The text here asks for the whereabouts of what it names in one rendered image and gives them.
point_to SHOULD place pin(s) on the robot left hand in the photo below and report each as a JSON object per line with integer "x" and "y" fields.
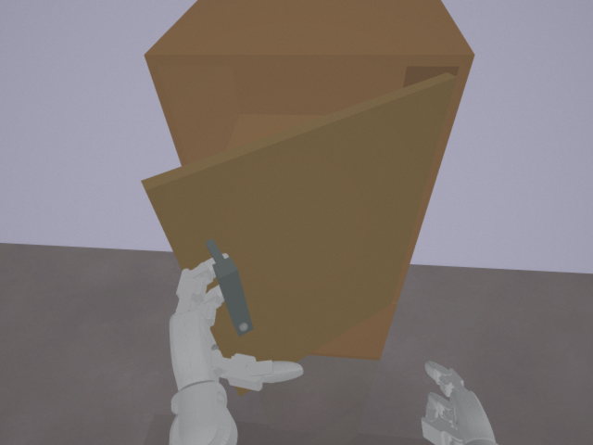
{"x": 191, "y": 340}

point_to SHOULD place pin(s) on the handle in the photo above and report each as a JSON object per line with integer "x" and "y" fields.
{"x": 231, "y": 288}

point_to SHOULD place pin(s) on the robot left forearm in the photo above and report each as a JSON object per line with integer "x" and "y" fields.
{"x": 202, "y": 416}

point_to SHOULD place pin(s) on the robot right hand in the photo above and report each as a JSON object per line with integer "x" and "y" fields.
{"x": 464, "y": 417}

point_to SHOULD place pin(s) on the cupboard door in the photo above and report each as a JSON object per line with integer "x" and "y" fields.
{"x": 316, "y": 218}

